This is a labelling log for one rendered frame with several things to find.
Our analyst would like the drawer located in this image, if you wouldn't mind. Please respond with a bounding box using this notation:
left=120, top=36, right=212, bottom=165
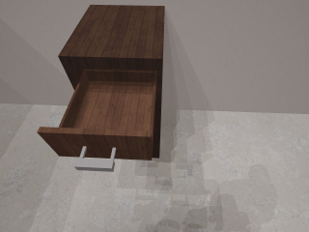
left=37, top=70, right=157, bottom=160

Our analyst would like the cabinet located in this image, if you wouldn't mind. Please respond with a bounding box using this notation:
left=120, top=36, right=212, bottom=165
left=58, top=5, right=165, bottom=159

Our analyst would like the handle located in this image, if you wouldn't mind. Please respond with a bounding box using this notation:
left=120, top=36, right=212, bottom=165
left=74, top=146, right=117, bottom=172

